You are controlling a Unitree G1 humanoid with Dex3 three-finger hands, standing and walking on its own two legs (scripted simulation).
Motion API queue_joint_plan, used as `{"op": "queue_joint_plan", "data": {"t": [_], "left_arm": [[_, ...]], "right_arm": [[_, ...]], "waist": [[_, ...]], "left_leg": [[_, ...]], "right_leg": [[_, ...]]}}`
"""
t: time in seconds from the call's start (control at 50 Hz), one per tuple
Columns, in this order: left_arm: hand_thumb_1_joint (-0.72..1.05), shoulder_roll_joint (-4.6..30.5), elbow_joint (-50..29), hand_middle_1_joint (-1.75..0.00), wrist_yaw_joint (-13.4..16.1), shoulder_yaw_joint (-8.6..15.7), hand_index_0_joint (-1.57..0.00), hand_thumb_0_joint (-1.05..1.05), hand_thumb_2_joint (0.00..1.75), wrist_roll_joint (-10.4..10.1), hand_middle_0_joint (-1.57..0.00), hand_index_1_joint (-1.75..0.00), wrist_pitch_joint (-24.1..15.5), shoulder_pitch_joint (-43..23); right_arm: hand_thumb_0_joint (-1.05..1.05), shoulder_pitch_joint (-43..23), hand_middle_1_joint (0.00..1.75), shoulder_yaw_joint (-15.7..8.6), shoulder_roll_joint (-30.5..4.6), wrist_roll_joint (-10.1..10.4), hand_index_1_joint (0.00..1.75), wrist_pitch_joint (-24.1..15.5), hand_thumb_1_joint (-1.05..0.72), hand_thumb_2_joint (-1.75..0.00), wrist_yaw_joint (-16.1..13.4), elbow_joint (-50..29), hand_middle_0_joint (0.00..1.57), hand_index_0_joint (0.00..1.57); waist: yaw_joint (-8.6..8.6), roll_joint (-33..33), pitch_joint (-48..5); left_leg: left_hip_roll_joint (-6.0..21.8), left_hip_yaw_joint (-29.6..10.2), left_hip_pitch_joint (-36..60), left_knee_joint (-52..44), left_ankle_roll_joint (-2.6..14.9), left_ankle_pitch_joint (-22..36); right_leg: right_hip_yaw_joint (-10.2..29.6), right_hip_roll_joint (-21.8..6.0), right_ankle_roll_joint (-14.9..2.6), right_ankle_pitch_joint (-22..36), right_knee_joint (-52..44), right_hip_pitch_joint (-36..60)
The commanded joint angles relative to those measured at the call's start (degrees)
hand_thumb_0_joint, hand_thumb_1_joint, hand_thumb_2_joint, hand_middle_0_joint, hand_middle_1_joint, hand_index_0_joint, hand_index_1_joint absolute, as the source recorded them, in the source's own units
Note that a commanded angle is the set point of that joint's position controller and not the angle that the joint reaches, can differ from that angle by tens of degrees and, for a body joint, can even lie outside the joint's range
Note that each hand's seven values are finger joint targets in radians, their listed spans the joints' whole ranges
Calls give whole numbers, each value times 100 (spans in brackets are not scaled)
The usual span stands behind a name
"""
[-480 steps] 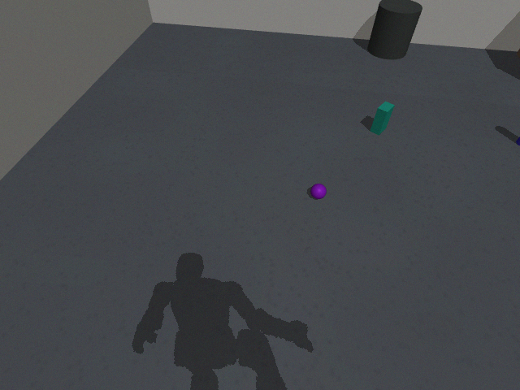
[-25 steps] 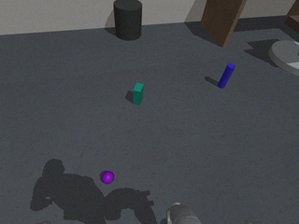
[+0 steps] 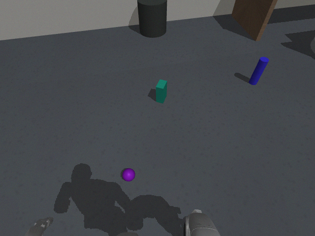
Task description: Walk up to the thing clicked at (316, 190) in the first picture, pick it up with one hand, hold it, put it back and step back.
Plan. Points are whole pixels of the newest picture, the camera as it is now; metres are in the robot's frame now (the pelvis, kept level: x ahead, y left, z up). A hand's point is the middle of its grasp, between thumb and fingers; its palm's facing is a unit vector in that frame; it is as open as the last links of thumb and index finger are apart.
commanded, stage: walk up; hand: left
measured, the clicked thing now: (128, 174) +0.52 +0.22 -0.70
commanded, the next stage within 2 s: stand in 1.26 s
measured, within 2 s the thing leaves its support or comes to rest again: neither
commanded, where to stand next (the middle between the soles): +0.09 +0.01 m, yaw -4 degrees
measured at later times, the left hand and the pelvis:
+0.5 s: hand out of the picture +0.05 +0.26 -0.10, palm faces -0.05 -0.92 -0.40, open 7.4 cm; pelvis +0.03 -0.01 +0.03, yaw -3 degrees
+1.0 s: hand out of the picture +0.07 +0.26 -0.14, palm faces -0.12 -0.91 -0.39, open 7.4 cm; pelvis +0.00 -0.01 +0.01, yaw -7 degrees
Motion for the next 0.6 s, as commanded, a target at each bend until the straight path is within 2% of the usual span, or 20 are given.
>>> {"op": "queue_joint_plan", "data": {"t": [0.0,0.02,0.04,0.06,0.12,0.16,0.2,0.24,0.26,0.28,0.3,0.32,0.34,0.38,0.4,0.48,0.5,0.54,0.56,0.58], "left_arm": [[90,1467,-219,-30,99,394,-20,0,90,-15,-20,-30,-199,-595],[90,1372,-68,-30,25,378,-20,0,90,-75,-20,-30,-249,-314],[90,1072,139,-30,-50,309,-20,0,90,-172,-20,-30,-258,131],[90,943,264,-30,-71,273,-20,0,90,-170,-20,-30,-248,486],[90,1024,185,-30,-156,233,-20,0,90,-110,-20,-30,-345,123],[90,1118,70,-30,-184,216,-20,0,90,-53,-20,-30,-458,6],[90,1125,132,-30,-203,218,-20,0,90,-13,-20,-30,-544,227],[90,1013,354,-30,-174,229,-20,0,90,4,-20,-30,-639,849],[90,1226,465,-30,-138,319,-20,0,90,27,-20,-30,-705,1403],[90,1785,489,-30,-85,462,-20,0,90,63,-20,-30,-755,1752],[90,1950,409,-30,-100,469,-20,0,90,17,-20,-30,-729,1688],[90,2012,280,-30,-130,473,-20,0,90,-3,-20,-30,-700,1458],[90,1763,203,-30,-132,446,-20,0,90,-68,-20,-30,-699,1308],[90,1392,74,-30,-123,302,-20,0,90,-98,-20,-30,-743,1196],[90,1351,89,-30,-107,261,-20,0,90,-104,-20,-30,-760,1264],[90,1201,-82,-30,-88,143,-20,0,90,-60,-20,-30,-629,686],[90,1163,-127,-30,-82,112,-20,0,90,-100,-20,-30,-568,638],[90,1176,-247,-30,-83,86,-20,0,90,-176,-20,-30,-410,390],[90,1072,-318,-30,-76,67,-20,0,90,-204,-20,-30,-334,314],[90,970,-343,-30,-74,32,-20,0,90,-238,-20,-30,-273,358]], "right_arm": [[0,-501,30,-418,-2019,-73,30,-224,-90,-90,-89,-540,20,20],[0,-917,30,-324,-1689,-121,30,-305,-90,-90,-124,-612,20,20],[0,-1063,30,-209,-1326,-152,30,-377,-90,-90,-153,-609,20,20],[0,-905,30,-199,-1226,-115,30,-427,-90,-90,-180,-568,20,20],[0,-240,30,-347,-1521,-102,30,-478,-90,-90,-130,-325,20,20],[0,40,30,-434,-1653,-124,30,-430,-90,-90,-85,-367,20,20],[0,216,30,-440,-1642,-103,30,-392,-90,-90,-49,-400,20,20],[0,91,30,-401,-1497,-41,30,-363,-90,-90,-6,-495,20,20],[0,44,30,-289,-1162,21,30,-379,-90,-90,-3,-591,20,20],[0,-104,30,-138,-756,135,30,-445,-90,-90,11,-891,20,20],[0,-470,30,-209,-1024,56,30,-439,-90,-90,-55,-964,20,20],[0,-446,30,-301,-1263,17,30,-467,-90,-90,-95,-918,20,20],[0,-404,30,-342,-1328,35,30,-521,-90,-90,-87,-870,20,20],[0,-182,30,-314,-1192,65,30,-558,-90,-90,-30,-741,20,20],[0,-57,30,-291,-1087,63,30,-546,-90,-90,-27,-686,20,20],[0,-3,30,-233,-843,172,30,-522,-90,-90,-51,-520,20,20],[0,-58,30,-236,-837,212,30,-531,-90,-90,-71,-487,20,20],[0,93,30,-256,-811,215,30,-551,-90,-90,-151,-362,20,20],[0,302,30,-276,-888,189,30,-561,-90,-90,-214,-265,20,20],[0,357,30,-327,-1104,143,30,-569,-90,-90,-279,-244,20,20]], "waist": [[-382,1183,723],[-112,808,804],[76,594,524],[127,641,176],[-353,1345,-204],[-547,1612,-287],[-526,1480,-379],[-144,1108,-539],[145,433,-841],[284,-1030,-996],[329,-643,-602],[241,-499,-202],[154,-154,52],[-21,-152,-72],[-50,-312,-212],[-165,-780,-416],[-142,-731,-499],[-334,-676,-626],[-430,-535,-659],[-476,-269,-639]], "left_leg": [[2595,-3947,-2423,-3625,1488,-3279],[2113,-2893,-2307,-3143,1265,-2020],[1416,-1858,-1622,-2681,955,-711],[1255,-1448,-879,-2500,756,-11],[1312,-1555,73,-2494,844,-843],[1510,-1599,581,-2365,1136,-779],[1632,-1584,675,-2071,1298,-382],[1350,-1027,272,-1197,1007,744],[1041,-659,-383,-47,755,1229],[275,-127,-2050,1297,309,433],[229,-311,-2726,1406,234,-818],[587,-673,-2598,1468,238,-877],[666,-756,-2555,1554,220,-691],[643,-613,-2309,1204,192,-258],[570,-444,-2065,1034,159,-29],[527,43,-510,-47,-37,912],[447,113,-155,-287,-75,1371],[171,398,508,-1026,-27,2413],[134,378,777,-1251,-41,2701],[368,102,990,-1400,17,3038]], "right_leg": [[626,441,-43,-1459,1464,-68],[666,419,-92,-921,1418,335],[696,635,-92,-481,1344,228],[631,797,-143,-362,1367,22],[163,666,41,-670,272,114],[-160,661,94,-1089,-180,80],[-257,709,21,-1276,-883,518],[-463,858,-168,-420,-2339,1848],[222,486,-264,-64,-2666,3052],[2541,-697,-786,-22,-2758,4025],[3703,-1539,-1436,-391,-2897,3668],[3876,-1906,-1833,-478,-2924,3034],[3155,-1649,-1725,-64,-2916,2842],[1937,-963,-1312,1079,-2662,3034],[1573,-766,-1194,1791,-2516,2950],[492,-410,-1054,3028,-2061,1592],[348,-298,-978,3165,-1776,1428],[151,-45,-735,2785,-1075,1097],[205,97,-577,2226,-696,926],[330,286,-426,1481,-472,621]]}}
